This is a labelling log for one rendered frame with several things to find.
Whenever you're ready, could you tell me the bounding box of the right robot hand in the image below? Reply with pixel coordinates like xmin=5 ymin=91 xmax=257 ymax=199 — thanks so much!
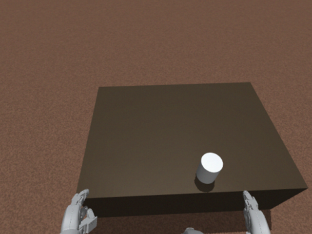
xmin=243 ymin=190 xmax=271 ymax=234

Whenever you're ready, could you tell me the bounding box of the can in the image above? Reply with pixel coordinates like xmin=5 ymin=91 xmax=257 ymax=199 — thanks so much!
xmin=196 ymin=153 xmax=223 ymax=184

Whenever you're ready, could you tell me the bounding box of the left robot hand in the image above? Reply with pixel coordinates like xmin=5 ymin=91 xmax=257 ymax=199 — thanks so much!
xmin=60 ymin=189 xmax=97 ymax=234

